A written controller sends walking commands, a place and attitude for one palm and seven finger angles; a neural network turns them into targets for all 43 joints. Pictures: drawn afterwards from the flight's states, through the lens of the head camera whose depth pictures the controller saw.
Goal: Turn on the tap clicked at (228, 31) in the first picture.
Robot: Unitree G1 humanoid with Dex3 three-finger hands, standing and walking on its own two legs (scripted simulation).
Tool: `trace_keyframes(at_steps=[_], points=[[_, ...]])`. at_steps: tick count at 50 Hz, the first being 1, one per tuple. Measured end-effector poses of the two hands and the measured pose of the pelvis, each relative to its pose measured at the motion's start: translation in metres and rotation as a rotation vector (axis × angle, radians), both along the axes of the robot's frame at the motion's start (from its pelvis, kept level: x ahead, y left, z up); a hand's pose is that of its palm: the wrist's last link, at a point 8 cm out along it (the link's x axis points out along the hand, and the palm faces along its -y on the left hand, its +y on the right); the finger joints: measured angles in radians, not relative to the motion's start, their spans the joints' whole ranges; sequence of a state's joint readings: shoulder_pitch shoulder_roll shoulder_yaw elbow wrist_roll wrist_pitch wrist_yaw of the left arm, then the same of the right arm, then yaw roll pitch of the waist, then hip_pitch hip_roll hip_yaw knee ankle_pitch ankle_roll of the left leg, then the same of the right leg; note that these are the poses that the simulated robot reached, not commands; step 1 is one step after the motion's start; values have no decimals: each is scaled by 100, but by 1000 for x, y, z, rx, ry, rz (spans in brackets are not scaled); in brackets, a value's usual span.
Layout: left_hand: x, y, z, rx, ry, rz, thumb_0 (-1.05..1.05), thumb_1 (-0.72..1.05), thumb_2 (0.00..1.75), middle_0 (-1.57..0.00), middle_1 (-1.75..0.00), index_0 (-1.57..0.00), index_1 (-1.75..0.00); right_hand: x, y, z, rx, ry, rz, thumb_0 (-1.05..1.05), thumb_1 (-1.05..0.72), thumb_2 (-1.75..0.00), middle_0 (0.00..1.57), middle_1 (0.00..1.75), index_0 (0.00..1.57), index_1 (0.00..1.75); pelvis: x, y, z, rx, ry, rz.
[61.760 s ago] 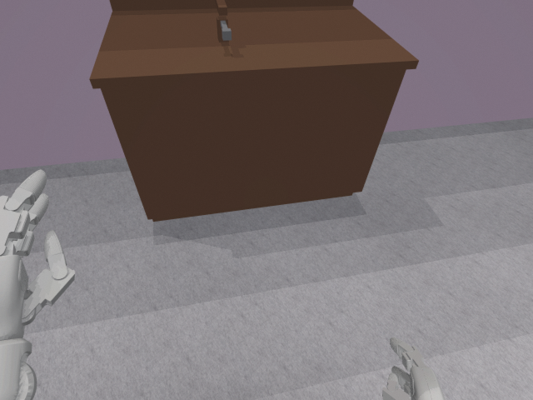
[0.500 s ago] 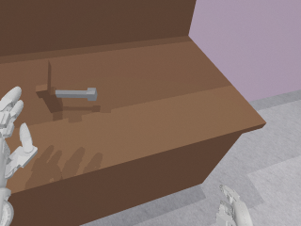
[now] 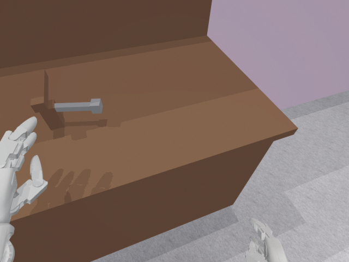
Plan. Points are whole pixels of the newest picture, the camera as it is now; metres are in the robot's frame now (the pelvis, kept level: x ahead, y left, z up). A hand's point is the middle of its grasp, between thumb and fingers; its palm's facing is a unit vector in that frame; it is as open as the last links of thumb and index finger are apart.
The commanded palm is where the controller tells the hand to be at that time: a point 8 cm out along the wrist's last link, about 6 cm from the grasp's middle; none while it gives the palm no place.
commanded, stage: come to a stop and stand still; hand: left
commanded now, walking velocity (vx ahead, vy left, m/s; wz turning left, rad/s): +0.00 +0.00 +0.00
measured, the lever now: (96, 106) +0.46 +0.25 +0.08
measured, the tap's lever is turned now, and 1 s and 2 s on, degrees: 74 74 74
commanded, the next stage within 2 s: look again from close up in 0.42 s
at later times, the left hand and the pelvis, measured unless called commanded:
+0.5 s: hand (28, 170) +0.22 +0.27 +0.16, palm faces +0.40 -0.84 -0.36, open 7.4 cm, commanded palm +0.16 +0.30 +0.18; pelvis +0.01 +0.01 +0.00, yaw +1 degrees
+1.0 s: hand (11, 153) +0.24 +0.29 +0.18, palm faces +0.42 -0.78 -0.47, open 7.4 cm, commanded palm +0.15 +0.31 +0.18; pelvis +0.01 +0.02 +0.00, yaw +5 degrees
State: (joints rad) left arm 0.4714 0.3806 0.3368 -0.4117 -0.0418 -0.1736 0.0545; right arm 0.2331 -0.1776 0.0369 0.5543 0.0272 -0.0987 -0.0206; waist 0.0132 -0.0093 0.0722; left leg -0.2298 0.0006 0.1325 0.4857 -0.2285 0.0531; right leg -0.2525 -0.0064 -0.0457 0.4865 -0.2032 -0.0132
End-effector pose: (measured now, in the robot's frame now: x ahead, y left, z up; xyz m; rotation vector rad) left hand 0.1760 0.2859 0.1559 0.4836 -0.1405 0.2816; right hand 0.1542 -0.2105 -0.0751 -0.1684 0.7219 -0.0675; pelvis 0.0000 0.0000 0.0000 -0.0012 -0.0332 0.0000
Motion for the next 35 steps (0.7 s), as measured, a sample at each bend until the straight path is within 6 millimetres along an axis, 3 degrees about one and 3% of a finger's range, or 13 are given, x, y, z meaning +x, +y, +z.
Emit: trace_keyframes(at_steps=[4, 10, 14, 20, 35], points=[[-2, 17, 9, -16, -82, 101, 1, 89, 90, -22, -30, -21, -30, -1, -7, 2, -44, 10, 39, 2, -91, -90, 20, 30, 20, 30, -3, -2, 1, -10, -5, 11], [-1, 5, 28, -37, -203, 54, 1, 89, 90, -21, -30, -20, -30, 12, -10, 12, -70, -43, 49, 2, -91, -90, 20, 30, 20, 30, -1, 3, 2, -19, -4, 9], [5, 2, 22, -37, -174, 10, 1, 89, 90, -21, -30, -20, -30, 21, -6, 20, -65, -87, 29, 2, -91, -90, 20, 30, 20, 30, 2, 7, 2, -17, 2, 5], [9, 17, 9, -34, -101, 39, 1, 89, 90, -21, -30, -21, -30, 29, 6, 23, -55, -95, 35, 2, -91, -90, 20, 30, 20, 30, 6, 10, 3, -16, 8, 9], [12, 26, 20, -33, -151, 45, 1, 89, 90, -21, -30, -21, -30, 41, 28, 19, -41, -54, 78, 2, -91, -90, 20, 30, 20, 30, 14, 19, 4, -19, 6, 21]])
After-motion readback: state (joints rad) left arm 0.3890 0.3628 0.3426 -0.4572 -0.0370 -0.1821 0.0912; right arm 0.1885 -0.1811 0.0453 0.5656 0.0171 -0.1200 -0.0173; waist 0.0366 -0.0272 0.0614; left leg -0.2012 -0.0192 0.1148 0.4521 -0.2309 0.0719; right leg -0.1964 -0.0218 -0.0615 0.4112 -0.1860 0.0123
